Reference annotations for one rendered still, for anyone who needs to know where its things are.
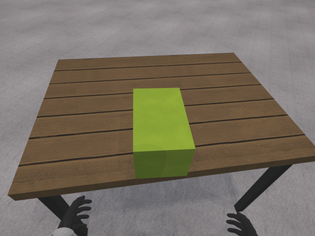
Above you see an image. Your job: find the table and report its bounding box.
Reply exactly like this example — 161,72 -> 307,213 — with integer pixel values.
8,53 -> 315,236

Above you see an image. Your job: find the left robot hand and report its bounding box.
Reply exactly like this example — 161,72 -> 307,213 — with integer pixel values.
58,195 -> 92,231

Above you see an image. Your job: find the carton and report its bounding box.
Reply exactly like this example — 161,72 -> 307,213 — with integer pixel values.
133,88 -> 195,179

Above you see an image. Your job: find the right robot hand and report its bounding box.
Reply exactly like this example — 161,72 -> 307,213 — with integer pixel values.
226,212 -> 258,236

